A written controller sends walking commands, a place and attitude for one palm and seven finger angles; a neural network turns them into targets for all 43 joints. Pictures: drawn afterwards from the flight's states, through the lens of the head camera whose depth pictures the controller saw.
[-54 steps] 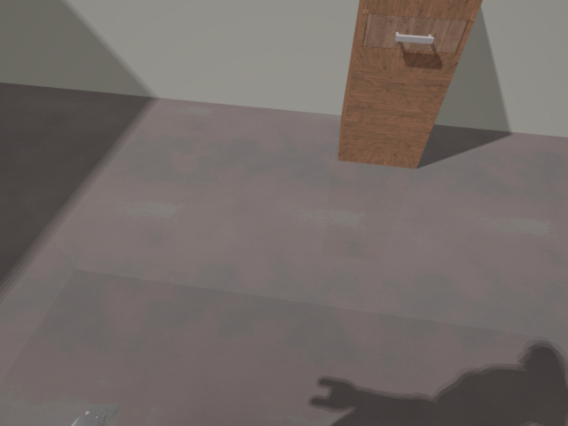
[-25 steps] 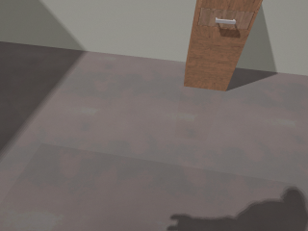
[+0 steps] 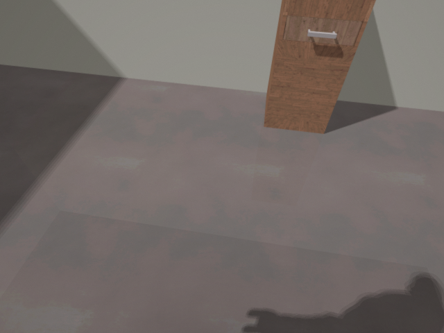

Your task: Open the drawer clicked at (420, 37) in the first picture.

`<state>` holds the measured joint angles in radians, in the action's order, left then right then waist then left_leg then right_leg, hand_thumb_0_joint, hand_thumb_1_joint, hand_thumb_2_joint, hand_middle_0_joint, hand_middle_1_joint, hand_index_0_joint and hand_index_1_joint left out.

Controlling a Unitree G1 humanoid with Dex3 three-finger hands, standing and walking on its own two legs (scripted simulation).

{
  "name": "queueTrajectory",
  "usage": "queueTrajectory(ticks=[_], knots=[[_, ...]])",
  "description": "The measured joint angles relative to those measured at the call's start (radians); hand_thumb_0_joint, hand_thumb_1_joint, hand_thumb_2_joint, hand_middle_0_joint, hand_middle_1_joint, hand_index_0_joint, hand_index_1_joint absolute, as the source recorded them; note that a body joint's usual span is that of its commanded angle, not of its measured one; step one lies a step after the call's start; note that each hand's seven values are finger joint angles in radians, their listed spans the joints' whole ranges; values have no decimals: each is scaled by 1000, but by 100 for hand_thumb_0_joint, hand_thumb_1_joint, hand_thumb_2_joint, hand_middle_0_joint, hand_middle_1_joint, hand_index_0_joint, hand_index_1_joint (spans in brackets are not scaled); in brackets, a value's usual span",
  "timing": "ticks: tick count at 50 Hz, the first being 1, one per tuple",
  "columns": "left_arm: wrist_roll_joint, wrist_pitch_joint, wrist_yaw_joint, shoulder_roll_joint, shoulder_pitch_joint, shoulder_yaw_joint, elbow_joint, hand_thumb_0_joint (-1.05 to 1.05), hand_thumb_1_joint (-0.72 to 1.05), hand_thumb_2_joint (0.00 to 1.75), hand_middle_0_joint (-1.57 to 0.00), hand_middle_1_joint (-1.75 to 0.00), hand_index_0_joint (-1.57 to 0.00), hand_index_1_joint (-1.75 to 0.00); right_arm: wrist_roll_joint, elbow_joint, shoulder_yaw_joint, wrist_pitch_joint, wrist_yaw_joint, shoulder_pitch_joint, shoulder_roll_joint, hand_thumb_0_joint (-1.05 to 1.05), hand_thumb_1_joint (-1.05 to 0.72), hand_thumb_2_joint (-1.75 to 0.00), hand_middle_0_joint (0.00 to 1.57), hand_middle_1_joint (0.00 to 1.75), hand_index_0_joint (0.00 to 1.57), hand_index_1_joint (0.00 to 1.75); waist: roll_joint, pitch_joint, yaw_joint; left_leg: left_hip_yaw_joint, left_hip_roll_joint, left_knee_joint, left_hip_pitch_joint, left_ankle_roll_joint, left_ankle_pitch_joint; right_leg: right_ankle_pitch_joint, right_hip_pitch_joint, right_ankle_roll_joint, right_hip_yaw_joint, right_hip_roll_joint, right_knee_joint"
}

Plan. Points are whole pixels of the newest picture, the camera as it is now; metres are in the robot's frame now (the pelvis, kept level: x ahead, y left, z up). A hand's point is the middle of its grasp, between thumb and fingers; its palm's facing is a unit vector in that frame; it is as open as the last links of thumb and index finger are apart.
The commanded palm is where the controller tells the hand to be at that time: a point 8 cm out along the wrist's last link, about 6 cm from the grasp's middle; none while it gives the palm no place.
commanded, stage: look at it before walking up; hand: left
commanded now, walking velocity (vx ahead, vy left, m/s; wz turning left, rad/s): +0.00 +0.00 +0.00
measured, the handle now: (321, 33) +1.58 -0.45 -0.08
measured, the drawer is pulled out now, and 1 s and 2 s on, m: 0.00 0.00 0.00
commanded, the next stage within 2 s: walk to a spot facing it in 0.36 s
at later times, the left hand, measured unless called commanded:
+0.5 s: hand out of the picture +0.08 +0.24 -0.16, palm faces -0.03 -0.94 -0.33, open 7.4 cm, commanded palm none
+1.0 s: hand out of the picture +0.05 +0.15 -0.17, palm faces -0.16 -0.95 -0.26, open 7.4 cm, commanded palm none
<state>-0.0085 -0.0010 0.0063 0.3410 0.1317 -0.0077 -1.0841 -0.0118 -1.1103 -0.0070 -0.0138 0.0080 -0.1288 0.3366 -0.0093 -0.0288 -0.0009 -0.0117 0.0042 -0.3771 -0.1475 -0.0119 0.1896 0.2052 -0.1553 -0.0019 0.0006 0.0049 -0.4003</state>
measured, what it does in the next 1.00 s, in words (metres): lifts its left foot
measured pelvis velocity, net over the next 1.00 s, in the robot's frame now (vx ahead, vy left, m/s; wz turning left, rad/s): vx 0.01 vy -0.04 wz -0.25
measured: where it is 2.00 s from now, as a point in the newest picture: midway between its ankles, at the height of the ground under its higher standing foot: (252, 321)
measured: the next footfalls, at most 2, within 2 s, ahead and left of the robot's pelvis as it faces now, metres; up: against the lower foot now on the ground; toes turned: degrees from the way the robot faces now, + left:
left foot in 1.42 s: +0.31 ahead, +0.02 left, +0.00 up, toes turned -22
right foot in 1.96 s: +0.41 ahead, -0.30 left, +0.00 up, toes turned -51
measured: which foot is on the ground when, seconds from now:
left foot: down 0.00-0.88, up 0.90-1.00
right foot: down 0.00-1.00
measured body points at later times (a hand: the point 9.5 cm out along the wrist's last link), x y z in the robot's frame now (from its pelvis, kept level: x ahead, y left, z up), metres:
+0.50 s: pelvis +0.01 +0.00 +0.00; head +0.01 +0.00 +0.45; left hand +0.08 +0.29 -0.13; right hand +0.09 -0.30 -0.13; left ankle +0.01 +0.13 -0.74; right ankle +0.01 -0.12 -0.74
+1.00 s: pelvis +0.01 -0.04 -0.02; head +0.02 -0.07 +0.43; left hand +0.06 +0.20 -0.15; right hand +0.01 -0.30 -0.18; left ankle +0.03 +0.11 -0.68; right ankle -0.03 -0.11 -0.74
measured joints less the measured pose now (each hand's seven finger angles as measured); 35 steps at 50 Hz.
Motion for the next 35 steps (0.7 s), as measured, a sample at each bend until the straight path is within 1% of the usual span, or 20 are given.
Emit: queueTrajectory(ticks=[25,29,35], knots=[[0,-4,-2,1,8,-1,-9,1,90,90,-20,-30,-20,-30,2,-4,0,1,-1,13,3,1,-90,-90,21,30,20,30,2,-6,-3,3,7,13,14,-4,2,-2,14,-4,3,-7,17],[0,11,-9,-6,16,6,9,1,90,90,-20,-30,-20,-30,0,15,6,8,-12,20,-6,1,-90,-90,20,30,20,30,3,-5,-13,24,17,-17,-2,-7,19,3,-10,-4,24,-16,-9],[-4,50,-5,-43,51,18,58,1,91,90,-20,-30,-20,-30,-2,79,18,27,-21,9,-60,0,-91,-90,20,30,20,30,-10,-22,-14,83,34,-108,-52,-7,68,36,-93,-3,82,-37,-118]])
